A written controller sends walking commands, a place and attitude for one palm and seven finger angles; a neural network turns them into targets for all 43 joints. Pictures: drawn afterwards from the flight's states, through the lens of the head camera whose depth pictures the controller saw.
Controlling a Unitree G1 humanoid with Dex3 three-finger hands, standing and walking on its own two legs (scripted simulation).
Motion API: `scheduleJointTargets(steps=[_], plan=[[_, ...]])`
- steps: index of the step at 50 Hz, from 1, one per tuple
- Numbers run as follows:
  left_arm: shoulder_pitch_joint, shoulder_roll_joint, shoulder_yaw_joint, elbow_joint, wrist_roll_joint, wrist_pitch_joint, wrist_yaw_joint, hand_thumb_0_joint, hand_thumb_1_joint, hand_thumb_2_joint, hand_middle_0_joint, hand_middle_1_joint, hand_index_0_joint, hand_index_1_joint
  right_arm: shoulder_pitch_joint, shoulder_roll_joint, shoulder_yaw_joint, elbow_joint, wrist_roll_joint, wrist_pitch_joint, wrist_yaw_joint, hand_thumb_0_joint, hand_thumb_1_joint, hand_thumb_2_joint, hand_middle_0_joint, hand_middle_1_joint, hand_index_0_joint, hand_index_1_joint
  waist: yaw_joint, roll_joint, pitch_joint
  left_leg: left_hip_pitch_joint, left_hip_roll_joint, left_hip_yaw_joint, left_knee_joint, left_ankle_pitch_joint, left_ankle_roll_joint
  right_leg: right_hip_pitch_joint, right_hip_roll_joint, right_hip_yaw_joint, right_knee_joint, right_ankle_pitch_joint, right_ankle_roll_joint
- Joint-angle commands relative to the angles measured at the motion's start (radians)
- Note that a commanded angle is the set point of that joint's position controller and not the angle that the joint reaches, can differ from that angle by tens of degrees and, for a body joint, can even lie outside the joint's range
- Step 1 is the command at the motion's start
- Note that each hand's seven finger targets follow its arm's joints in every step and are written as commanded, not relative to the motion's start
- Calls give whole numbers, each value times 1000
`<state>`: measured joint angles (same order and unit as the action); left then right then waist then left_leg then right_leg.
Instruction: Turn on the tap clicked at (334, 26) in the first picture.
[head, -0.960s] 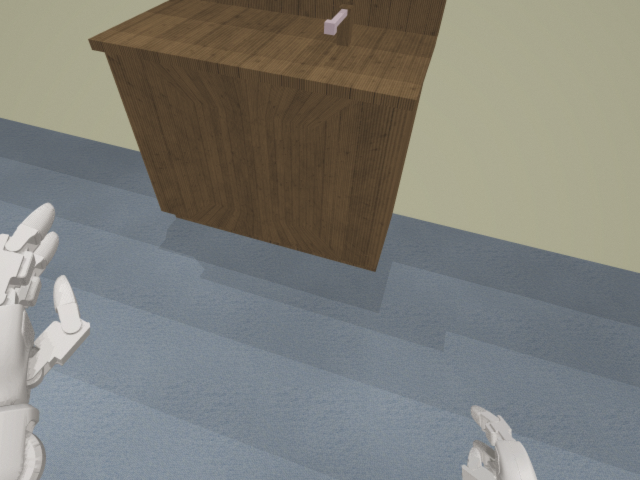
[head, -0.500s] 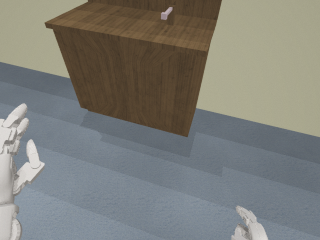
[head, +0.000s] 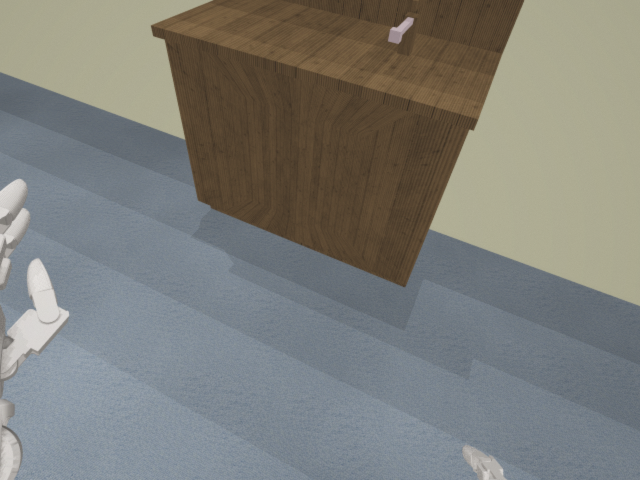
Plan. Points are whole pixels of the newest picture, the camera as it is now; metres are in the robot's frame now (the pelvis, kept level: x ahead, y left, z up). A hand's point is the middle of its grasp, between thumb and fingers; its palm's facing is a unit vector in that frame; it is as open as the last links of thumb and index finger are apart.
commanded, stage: walk to a spot facing it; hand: left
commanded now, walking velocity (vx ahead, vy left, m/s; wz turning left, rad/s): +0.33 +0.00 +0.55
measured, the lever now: (395, 35) +1.09 -0.16 +0.13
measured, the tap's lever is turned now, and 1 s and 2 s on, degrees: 0 0 0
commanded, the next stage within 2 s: none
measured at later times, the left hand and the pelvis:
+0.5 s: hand (131, 291) +0.25 +0.20 +0.17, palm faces +0.56 -0.67 -0.49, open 7.4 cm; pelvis +0.11 -0.08 +0.01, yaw +16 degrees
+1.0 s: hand (83, 201) +0.34 +0.26 +0.20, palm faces +0.73 -0.54 -0.42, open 7.4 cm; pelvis +0.25 -0.05 +0.00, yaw +31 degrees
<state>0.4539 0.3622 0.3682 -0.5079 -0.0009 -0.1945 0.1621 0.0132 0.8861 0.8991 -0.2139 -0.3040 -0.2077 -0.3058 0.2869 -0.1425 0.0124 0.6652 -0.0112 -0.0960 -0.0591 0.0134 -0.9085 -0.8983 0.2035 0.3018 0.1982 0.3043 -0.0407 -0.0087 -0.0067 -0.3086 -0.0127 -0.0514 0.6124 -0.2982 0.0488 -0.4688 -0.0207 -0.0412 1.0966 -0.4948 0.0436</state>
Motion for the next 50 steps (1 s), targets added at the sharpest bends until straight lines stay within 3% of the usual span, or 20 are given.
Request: scheduleJointTargets(steps=[1, 9, 12, 13, 14, 15, 16, 17, 20, 22, 26, 32, 38, 39, 40, 41, 42, 43, 46, 50], plan=[[-6, 122, 63, -256, -8, -81, -9, 0, 900, 900, -200, -300, -200, -300, -100, -173, -61, -143, 8, -70, 0, 0, -900, -900, 200, 300, 200, 300, 22, 223, -67, 177, 212, -323, -274, 228, 148, -140, -9, -14, -40, 77, 23], [-9, 135, 87, -206, -26, -65, -25, 0, 900, 900, -200, -300, -200, -300, -117, -165, -56, -156, 1, -65, -16, 0, -900, -900, 200, 300, 200, 300, 27, 228, -58, 135, 208, -312, -277, 210, 156, -5, 6, -63, -333, 69, 31], [-38, 152, 101, -206, -22, -53, -26, 0, 900, 900, -200, -300, -200, -300, -147, -159, -51, -164, 0, -58, -18, 0, -900, -900, 200, 300, 200, 300, 46, 215, -81, 69, 179, -271, -195, 197, 118, 204, 34, -94, -583, 126, 20], [-44, 140, 86, -204, -20, -48, -27, 0, 900, 900, -200, -300, -200, -300, -169, -149, -44, -174, 5, -50, -20, 0, -900, -900, 200, 300, 200, 300, 59, 173, -113, -49, 161, -239, -129, 175, 92, 396, 7, -69, -710, 181, 8], [-46, 158, 85, -191, -8, -39, -24, 0, 900, 900, -200, -300, -200, -300, -159, -139, -44, -174, 10, -40, -20, 0, -900, -900, 200, 300, 200, 300, 64, 7, -157, -210, 102, -162, 57, 53, 51, 590, -138, 83, -785, 156, -44], [-55, 216, 125, -168, -7, -23, -12, 0, 900, 900, -200, -300, -200, -300, -158, -124, -52, -187, 10, -32, -21, 0, -900, -900, 200, 300, 200, 300, 68, -287, -196, -425, -19, 12, 408, -236, -16, 723, -422, 460, -827, 113, -149], [-83, 223, 136, -173, -23, -18, 1, 0, 900, 900, -200, -300, -200, -300, -199, -163, -58, -191, 0, -31, -31, 0, -900, -900, 200, 300, 200, 300, 68, -241, -142, -498, -10, -4, 641, -265, -48, 618, -524, 571, -851, 153, -191], [-127, 185, 108, -150, -14, -25, 6, 0, 900, 900, -200, -300, -200, -300, -206, -171, -69, -173, -1, -29, -31, 0, -900, -900, 200, 300, 200, 300, 47, -161, -133, -490, 34, -49, 701, -184, -53, 572, -509, 476, -839, 121, -176], [49, 196, 121, -92, -7, -43, -12, 0, 900, 900, -200, -300, -200, -300, -203, -158, -60, -171, -4, 16, -26, 0, -900, -900, 200, 300, 200, 300, 47, -52, 5, -486, 95, 15, 797, -58, -92, 389, -376, 194, -815, 351, -138], [-1, 189, 109, -137, -9, -50, -13, 0, 900, 900, -200, -300, -200, -300, -218, -144, -56, -179, 0, 35, -30, 0, -900, -900, 200, 300, 200, 300, 33, -74, -1, -504, 92, 59, 784, -27, -106, 430, -339, 24, -793, 531, -114], [-74, 200, 115, -185, -15, -51, 5, 0, 900, 900, -200, -300, -200, -300, -198, -159, -74, -209, -5, 32, -24, 0, -900, -900, 200, 300, 200, 300, 38, -89, -2, -452, 114, 138, 590, 53, -104, 424, -326, -93, -784, 720, -101], [-2, 186, 138, -199, -25, -43, 32, 0, 900, 900, -200, -300, -200, -300, -159, -148, -79, -257, 9, 32, -19, 0, -900, -900, 200, 300, 200, 300, 77, -178, -63, -394, 92, 276, 236, 44, -82, 585, -330, -147, -736, 957, -70], [-22, 178, 115, -242, -28, -34, 55, 0, 900, 900, -200, -300, -200, -300, -130, -126, -68, -288, 16, 32, -20, 0, -900, -900, 200, 300, 200, 300, 56, -196, -186, -27, -70, 432, -71, 60, -30, 515, -311, -256, -374, 1216, -48], [-63, 197, 118, -254, -33, -43, 56, 0, 900, 900, -200, -300, -200, -300, -113, -128, -67, -283, 14, 27, -25, 0, -900, -900, 200, 300, 200, 300, 14, -159, -230, 153, -74, 408, -138, 122, -7, 400, -302, -266, -193, 1164, -27], [-91, 207, 121, -270, -36, -60, 52, 0, 900, 900, -200, -300, -200, -300, -111, -137, -65, -282, 12, 23, -29, 0, -900, -900, 200, 300, 200, 300, -14, -52, -274, 394, 28, 228, -158, 240, 58, 190, -261, -245, 51, 841, 1], [-93, 208, 131, -300, -44, -69, 44, 0, 900, 900, -200, -300, -200, -300, -132, -157, -65, -287, 9, 14, -24, 0, -900, -900, 200, 300, 200, 300, 17, 179, -310, 566, 346, -260, -136, 649, 227, -105, -92, -165, 319, 52, 36], [-129, 242, 129, -297, -34, -69, 35, 0, 900, 900, -200, -300, -200, -300, -119, -151, -47, -282, 20, -7, -8, 0, -900, -900, 200, 300, 200, 300, 5, 168, -244, 586, 495, -594, -175, 851, 331, -287, -26, -27, 462, -214, 20], [-184, 263, 133, -253, -17, -53, 18, 0, 900, 900, -200, -300, -200, -300, -151, -183, -55, -269, 29, -7, 13, 0, -900, -900, 200, 300, 200, 300, -5, 49, -141, 464, 471, -524, -216, 709, 297, -342, -65, 66, 460, -169, 0], [-87, 289, 196, -325, -27, -51, 7, 0, 900, 900, -200, -300, -200, -300, -179, -176, -75, -241, 39, 7, 2, 0, -900, -900, 200, 300, 200, 300, 39, 151, -111, 196, 357, -286, -276, 329, 213, -257, -121, 44, 346, 17, 15], [108, 218, 209, -380, -61, -66, -1, 0, 900, 900, -200, -300, -200, -300, -157, -154, -70, -216, 35, -10, 17, 0, -900, -900, 200, 300, 200, 300, 49, 242, -98, 35, 242, -81, -295, 343, 122, -108, -100, -31, 47, 156, 41]])
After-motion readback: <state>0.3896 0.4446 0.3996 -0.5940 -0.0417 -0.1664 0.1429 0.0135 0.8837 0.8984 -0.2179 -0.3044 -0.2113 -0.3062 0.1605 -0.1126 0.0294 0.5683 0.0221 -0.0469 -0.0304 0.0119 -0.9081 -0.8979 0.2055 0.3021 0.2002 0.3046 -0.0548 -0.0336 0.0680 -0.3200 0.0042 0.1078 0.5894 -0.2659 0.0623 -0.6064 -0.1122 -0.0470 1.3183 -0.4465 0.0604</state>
